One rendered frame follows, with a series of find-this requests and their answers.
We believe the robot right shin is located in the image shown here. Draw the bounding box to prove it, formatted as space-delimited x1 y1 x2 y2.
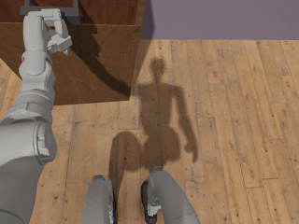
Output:
147 166 163 216

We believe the handle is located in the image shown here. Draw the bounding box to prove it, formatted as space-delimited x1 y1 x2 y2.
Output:
20 0 81 25

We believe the robot left upper arm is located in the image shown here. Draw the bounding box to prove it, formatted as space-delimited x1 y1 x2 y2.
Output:
0 120 58 224

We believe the left robot hand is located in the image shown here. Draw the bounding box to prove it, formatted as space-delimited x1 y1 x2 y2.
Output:
23 8 73 56

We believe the cabinet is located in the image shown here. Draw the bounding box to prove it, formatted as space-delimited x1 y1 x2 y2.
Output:
0 0 146 106

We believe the left robot thigh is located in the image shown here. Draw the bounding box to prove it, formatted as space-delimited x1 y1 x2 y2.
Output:
79 178 114 224

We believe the robot left forearm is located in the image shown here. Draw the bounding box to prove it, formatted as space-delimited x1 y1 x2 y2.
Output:
0 49 56 127

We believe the drawer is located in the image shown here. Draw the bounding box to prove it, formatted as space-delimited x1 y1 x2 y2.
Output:
0 0 137 25

